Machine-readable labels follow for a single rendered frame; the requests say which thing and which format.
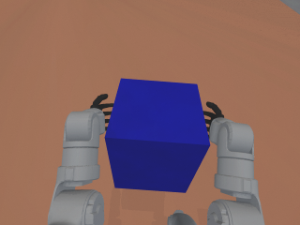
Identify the robot left forearm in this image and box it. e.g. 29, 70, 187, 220
47, 108, 106, 224

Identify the right robot upper arm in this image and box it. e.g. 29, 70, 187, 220
207, 199, 264, 225

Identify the left robot upper arm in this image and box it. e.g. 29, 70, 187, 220
48, 189, 105, 225

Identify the robot right hand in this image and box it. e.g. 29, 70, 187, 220
203, 101, 224, 138

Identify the right robot thigh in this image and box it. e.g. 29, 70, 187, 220
167, 213, 197, 225

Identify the robot right forearm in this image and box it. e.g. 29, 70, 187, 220
209, 117, 265, 225

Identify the robot right shin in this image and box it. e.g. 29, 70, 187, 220
174, 210, 184, 214

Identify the carton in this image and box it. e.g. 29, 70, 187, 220
104, 78, 210, 193

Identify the robot left hand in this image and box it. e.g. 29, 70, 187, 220
90, 94, 113, 130

